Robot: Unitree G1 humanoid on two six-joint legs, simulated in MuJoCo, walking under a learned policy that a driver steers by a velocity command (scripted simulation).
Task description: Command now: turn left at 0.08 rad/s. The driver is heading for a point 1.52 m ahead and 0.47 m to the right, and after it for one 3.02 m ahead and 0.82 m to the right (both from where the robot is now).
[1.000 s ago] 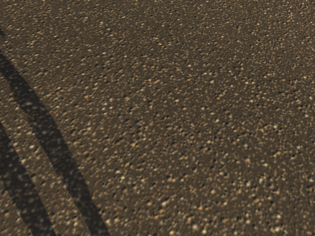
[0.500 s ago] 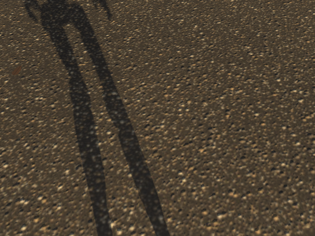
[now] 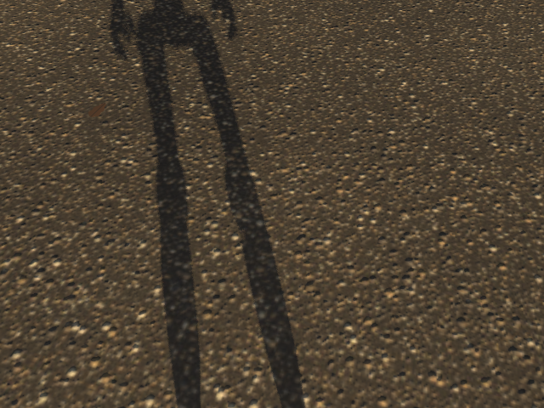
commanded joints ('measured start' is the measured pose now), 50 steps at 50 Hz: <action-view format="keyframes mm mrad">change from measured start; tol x16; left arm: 1 -6 130 28 -35 -7 -15 -2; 30 -82 77 20 68 -55 -81 -1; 37 375 253 75 222 -28 -107 -30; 41 152 105 25 145 -22 -124 -31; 50 256 112 11 165 -17 -94 2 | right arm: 1 0 -138 -36 -54 -5 -12 0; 29 167 -225 -77 123 30 -40 -25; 50 -190 -70 -36 -7 42 -97 28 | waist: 1 -26 66 -21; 29 -73 233 134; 35 74 103 -18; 37 114 -287 -60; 50 61 -43 82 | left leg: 1 -6 124 -141 -150 71 36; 22 29 88 -84 -106 261 23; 26 -1 172 -253 -246 -452 118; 28 -21 314 -473 -359 -555 208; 34 -91 210 -208 -246 -151 127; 37 -502 -38 19 428 -267 -18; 39 -649 76 -103 647 -190 20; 50 -454 109 59 155 329 -42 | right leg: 1 11 -15 11 -50 112 -26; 22 65 -9 10 -74 164 -20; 30 -355 -12 24 318 -314 -132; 35 225 79 -85 -19 60 -113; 37 411 -312 612 -313 -236 -315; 39 320 -323 614 -356 -421 -338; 45 272 -153 177 -362 258 -236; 50 186 -115 63 -406 332 -225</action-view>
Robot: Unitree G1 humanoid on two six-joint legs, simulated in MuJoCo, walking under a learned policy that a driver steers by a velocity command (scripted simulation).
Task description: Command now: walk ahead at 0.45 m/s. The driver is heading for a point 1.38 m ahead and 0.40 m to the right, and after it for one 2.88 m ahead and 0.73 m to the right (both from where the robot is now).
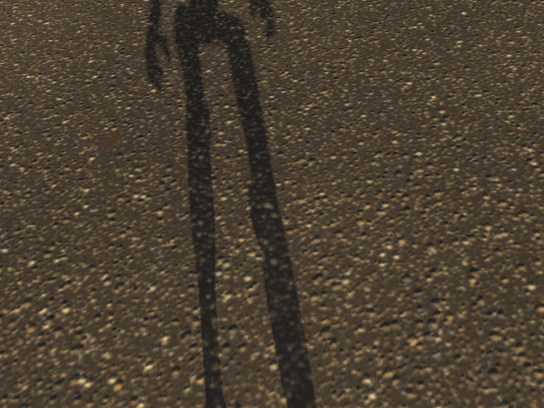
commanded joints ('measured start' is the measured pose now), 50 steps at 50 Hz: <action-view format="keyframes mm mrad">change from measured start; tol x32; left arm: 1 29 190 34 -38 -5 -5 16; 32 -434 110 31 -315 -22 4 -41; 38 18 391 146 -263 -27 21 -31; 50 -120 229 97 -343 -19 12 12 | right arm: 1 -190 -5 13 -111 6 -20 14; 12 317 -193 -53 25 -16 -16 10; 50 -50 -71 1 -46 -33 -32 -22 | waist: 1 19 -121 111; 12 -195 190 -480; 21 -44 16 31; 34 -123 8 46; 39 22 -238 -406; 50 -60 -100 -26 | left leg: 1 -11 -36 50 -169 113 -9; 7 71 -78 43 -289 35 71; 10 645 -81 25 -265 25 164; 12 1144 321 -769 -457 -255 390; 19 414 119 -202 -679 -31 261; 32 717 172 73 -638 121 168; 36 729 146 160 -232 655 101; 39 -85 -148 -62 573 -531 -2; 50 33 -22 -53 -27 9 -67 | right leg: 1 -78 -213 104 -105 330 -110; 9 91 -261 56 278 983 -67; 10 -76 -227 46 502 894 -40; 12 -639 35 140 1134 -293 26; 13 -743 -35 176 1201 -264 8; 27 -647 -155 56 502 381 53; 36 -410 -5 -61 356 131 -70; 39 376 -378 886 125 -52 -355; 50 -271 -137 283 22 317 -197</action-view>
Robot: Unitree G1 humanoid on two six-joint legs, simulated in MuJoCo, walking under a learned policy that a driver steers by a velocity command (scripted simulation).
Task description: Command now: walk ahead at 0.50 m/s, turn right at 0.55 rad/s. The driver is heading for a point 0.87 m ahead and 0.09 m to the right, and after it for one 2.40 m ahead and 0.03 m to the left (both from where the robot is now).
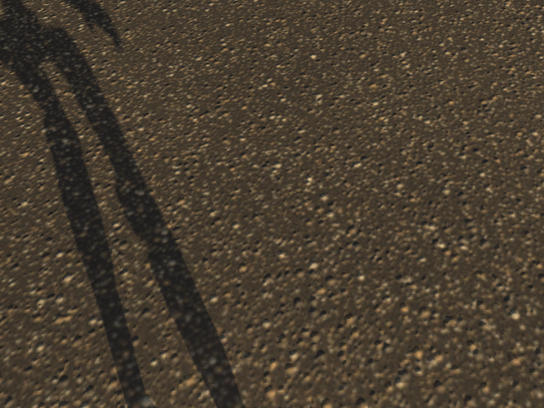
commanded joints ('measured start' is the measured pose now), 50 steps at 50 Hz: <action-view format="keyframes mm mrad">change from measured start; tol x32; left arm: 1 -8 180 50 -72 -8 -10 22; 50 -76 119 38 -82 32 -56 -4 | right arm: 1 -60 -43 -8 -72 2 -7 0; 50 134 -62 -20 13 40 49 7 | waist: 1 -5 -103 -46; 11 -89 -151 -128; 13 -71 312 -362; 33 -129 26 45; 40 86 -192 -462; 50 -46 -76 -13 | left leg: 1 67 -49 30 -211 188 -24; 11 453 -68 3 -477 115 86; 13 1006 313 -632 -550 -141 314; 19 560 150 -176 -692 6 207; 37 680 155 274 -310 857 141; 40 -48 -84 25 470 -427 53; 50 -31 40 -34 128 57 12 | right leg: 1 -30 -196 162 -114 174 -140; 10 84 -236 337 88 118 -74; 15 -599 -106 101 963 -328 80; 34 -419 -151 -129 296 56 32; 37 -23 -44 -178 192 44 -51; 39 617 -411 488 147 -16 -261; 50 48 -330 -19 -207 227 -138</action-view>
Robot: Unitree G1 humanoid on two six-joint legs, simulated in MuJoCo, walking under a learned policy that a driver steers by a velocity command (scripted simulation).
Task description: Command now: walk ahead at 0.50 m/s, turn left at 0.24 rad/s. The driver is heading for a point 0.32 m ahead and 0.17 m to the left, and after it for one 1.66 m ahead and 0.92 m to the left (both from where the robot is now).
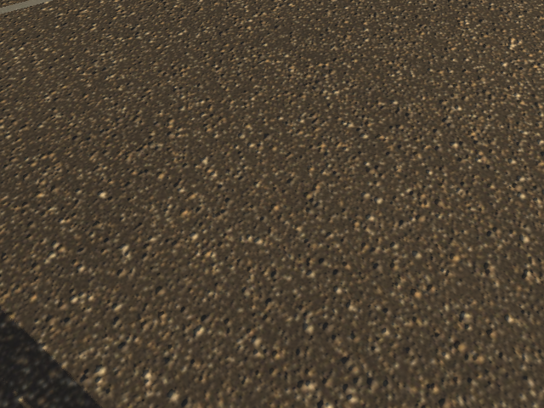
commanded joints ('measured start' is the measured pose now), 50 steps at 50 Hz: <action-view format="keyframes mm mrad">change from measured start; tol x32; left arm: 1 -41 132 37 -45 7 -31 15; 50 -127 197 57 -86 0 90 73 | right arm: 1 19 -51 -16 -40 -5 3 -2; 50 -82 -56 -48 -293 -7 114 -15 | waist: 1 -18 -90 -8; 11 -3 -142 -34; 16 -79 120 -553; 21 5 6 -152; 50 29 -241 -119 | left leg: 1 -45 13 -60 -106 176 -15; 12 177 -139 139 -495 137 75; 15 910 204 -438 -486 1094 378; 19 583 117 -352 -706 452 323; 32 341 -12 -371 -737 22 222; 36 378 -35 -433 -648 136 184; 39 29 -286 -93 -169 -419 28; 43 -11 -188 -73 171 -228 -64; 50 87 -108 48 -144 -192 -90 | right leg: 1 12 -281 110 -193 249 -142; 13 155 -255 -90 378 786 16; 15 -405 4 -7 1039 -546 158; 16 -458 10 205 1161 -546 149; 36 -155 -34 172 138 -40 121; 39 -2 -467 618 -22 320 -156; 50 98 -347 186 38 370 -133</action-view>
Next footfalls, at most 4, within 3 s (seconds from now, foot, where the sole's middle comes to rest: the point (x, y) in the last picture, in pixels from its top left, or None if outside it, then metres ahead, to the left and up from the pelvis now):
0.28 left None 0.31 0.15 -0.78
0.74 right None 0.38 -0.06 -0.78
1.16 left None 0.21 0.15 -0.78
1.62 right None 0.36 -0.01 -0.78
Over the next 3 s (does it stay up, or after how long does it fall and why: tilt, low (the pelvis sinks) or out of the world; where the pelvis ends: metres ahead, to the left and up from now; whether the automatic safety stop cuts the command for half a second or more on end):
stays up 0.71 0.55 -0.01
